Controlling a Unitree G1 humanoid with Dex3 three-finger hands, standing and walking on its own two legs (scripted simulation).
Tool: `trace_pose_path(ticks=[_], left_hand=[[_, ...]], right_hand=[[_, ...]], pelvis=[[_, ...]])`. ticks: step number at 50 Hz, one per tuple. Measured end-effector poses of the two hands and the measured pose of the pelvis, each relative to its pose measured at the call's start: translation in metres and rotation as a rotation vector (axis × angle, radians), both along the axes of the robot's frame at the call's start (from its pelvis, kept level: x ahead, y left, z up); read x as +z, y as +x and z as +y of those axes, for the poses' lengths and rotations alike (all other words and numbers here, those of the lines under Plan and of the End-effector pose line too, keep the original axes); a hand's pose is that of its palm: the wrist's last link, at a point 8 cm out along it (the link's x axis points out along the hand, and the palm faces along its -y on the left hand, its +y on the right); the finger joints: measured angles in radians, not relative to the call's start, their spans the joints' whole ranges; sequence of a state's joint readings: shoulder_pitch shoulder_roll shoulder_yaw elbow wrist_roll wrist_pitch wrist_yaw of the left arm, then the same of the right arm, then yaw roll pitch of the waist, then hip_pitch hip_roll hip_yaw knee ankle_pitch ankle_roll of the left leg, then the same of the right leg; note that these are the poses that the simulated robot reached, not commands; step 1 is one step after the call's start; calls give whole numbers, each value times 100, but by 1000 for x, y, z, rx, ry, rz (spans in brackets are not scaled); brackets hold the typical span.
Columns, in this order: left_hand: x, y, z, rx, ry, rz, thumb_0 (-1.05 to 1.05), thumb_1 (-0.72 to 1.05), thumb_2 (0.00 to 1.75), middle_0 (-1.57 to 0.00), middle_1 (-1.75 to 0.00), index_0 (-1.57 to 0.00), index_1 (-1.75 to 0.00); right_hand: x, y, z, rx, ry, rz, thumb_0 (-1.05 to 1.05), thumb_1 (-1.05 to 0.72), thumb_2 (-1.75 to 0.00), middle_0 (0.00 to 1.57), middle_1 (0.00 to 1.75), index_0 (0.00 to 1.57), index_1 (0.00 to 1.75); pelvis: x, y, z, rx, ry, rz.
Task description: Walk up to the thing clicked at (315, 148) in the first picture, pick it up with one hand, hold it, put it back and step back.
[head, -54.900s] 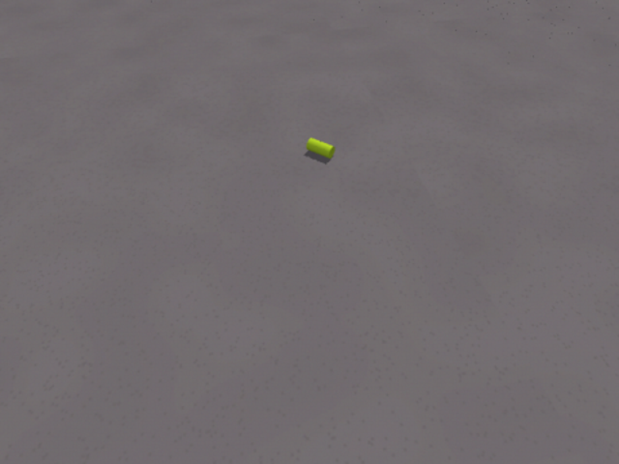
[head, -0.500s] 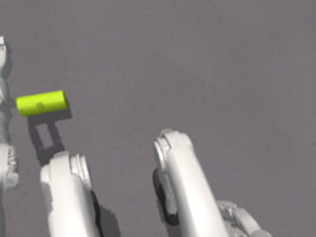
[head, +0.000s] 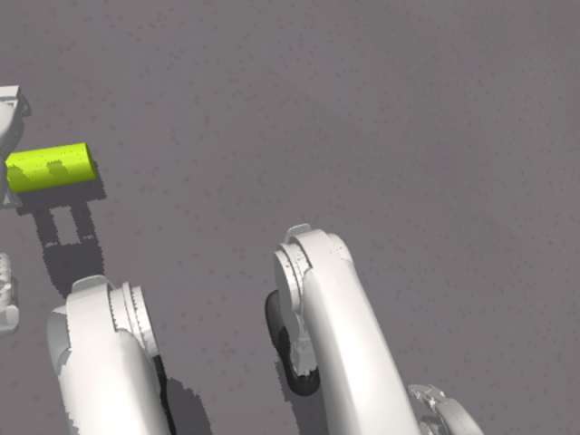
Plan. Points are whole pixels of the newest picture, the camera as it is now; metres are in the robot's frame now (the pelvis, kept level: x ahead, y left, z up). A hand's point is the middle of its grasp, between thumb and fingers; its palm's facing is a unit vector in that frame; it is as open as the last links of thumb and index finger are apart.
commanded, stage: home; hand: left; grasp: from above
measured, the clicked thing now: (47, 168) +0.53 +0.25 -0.30
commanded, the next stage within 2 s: none
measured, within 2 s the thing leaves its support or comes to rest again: neither
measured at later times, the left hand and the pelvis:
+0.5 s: hand out of the picture +0.43 +0.26 -0.01, palm faces -0.34 -0.53 -0.78, open 8.6 cm; pelvis +0.02 +0.00 +0.10, yaw +3 degrees
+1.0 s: hand out of the picture +0.28 +0.21 +0.19, palm faces +0.09 -0.95 -0.31, open 7.4 cm; pelvis +0.05 +0.00 +0.28, yaw +8 degrees
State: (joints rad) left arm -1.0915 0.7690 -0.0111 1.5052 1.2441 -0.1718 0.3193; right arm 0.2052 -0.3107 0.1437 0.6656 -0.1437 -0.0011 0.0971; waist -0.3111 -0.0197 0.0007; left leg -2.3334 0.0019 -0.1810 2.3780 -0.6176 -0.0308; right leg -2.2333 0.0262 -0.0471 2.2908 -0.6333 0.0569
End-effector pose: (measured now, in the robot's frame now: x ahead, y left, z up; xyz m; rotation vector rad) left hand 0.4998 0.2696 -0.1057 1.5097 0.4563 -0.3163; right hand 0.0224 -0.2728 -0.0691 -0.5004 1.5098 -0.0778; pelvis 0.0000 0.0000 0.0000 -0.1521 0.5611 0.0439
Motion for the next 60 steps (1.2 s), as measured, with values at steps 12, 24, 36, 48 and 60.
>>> trace_pose_path(ticks=[12, 24, 36, 48, 60], left_hand=[[32, 20, -1, 147, -47, -142, 0, -11, 95, -23, -72, -22, -74], [136, -63, 9, 359, -357, -30, 0, 53, 93, -23, -46, -22, -47], [224, -171, 7, 633, -664, -22, 0, 85, 90, -22, -31, -21, -32], [311, -231, -10, 919, -934, 10, 1, 90, 90, -21, -30, -21, -30], [405, -264, -13, 1078, -1062, 9, 1, 90, 90, -21, -29, -20, -30]], right_hand=[[-16, 18, 26, -84, 108, -42, 1, -89, -89, 20, 29, 21, 30], [49, 96, 17, -76, 155, -220, 1, -90, -89, 20, 29, 21, 30], [158, 195, 28, 53, 153, -538, 1, -90, -90, 20, 29, 20, 30], [259, 227, 62, 60, 213, -718, 1, -90, -90, 20, 29, 21, 30], [338, 225, 66, 13, 174, -773, 1, -90, -90, 21, 29, 21, 30]], pelvis=[[8, 13, 1, -3, 8, 60], [93, 18, 1, 24, 36, 60], [183, 20, -2, 63, 61, -35], [269, 40, -2, 88, 87, -154], [345, 75, 4, 106, 108, -271]])
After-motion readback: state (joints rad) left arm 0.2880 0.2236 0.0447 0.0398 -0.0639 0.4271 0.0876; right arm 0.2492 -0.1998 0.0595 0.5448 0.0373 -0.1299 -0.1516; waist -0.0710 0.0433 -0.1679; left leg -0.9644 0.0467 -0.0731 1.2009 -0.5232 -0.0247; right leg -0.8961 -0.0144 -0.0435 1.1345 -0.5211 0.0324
